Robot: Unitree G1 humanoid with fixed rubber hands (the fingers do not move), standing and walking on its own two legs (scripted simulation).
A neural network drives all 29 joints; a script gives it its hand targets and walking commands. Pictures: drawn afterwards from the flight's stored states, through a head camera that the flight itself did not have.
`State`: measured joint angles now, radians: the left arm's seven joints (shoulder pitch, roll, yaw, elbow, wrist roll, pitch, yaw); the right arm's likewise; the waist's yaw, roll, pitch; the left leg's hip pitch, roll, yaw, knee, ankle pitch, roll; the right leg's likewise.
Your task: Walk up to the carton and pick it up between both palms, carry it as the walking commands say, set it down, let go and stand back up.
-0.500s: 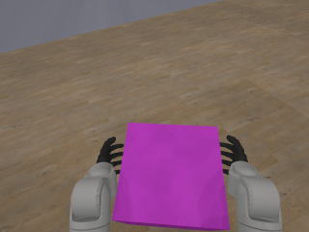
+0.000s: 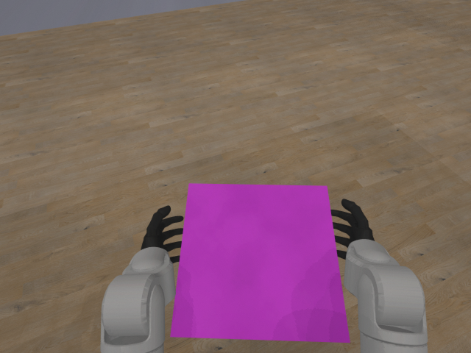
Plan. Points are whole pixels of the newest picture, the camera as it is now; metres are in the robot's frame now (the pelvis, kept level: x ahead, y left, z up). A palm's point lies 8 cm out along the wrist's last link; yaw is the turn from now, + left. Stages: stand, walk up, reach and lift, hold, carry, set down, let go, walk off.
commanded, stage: carry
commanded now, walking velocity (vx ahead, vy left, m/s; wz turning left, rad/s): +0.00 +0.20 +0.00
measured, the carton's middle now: (255, 267) +0.27 +0.01 +0.00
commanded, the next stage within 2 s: none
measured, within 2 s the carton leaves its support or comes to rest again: neither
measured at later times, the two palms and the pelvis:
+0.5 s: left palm (52, 275) +0.20 +0.29 +0.10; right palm (270, 277) +0.21 -0.01 +0.10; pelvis -0.05 +0.14 +0.00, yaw +0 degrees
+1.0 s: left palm out of the picture +0.17 +0.41 +0.10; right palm (168, 311) +0.17 +0.12 +0.10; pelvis -0.09 +0.28 -0.01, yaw -1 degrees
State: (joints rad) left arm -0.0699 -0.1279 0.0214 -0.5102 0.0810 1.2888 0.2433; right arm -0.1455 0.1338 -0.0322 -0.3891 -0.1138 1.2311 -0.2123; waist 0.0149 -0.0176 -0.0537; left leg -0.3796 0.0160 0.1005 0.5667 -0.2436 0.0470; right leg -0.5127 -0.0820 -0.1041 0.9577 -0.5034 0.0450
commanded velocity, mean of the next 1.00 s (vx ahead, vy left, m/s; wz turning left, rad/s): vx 0.00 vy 0.20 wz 0.00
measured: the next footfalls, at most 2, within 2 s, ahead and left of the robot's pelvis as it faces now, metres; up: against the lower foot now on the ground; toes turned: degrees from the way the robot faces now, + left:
right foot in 0.12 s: +0.03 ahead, -0.06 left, +0.00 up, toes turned -9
left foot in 0.42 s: +0.03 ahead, +0.26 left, +0.00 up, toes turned +4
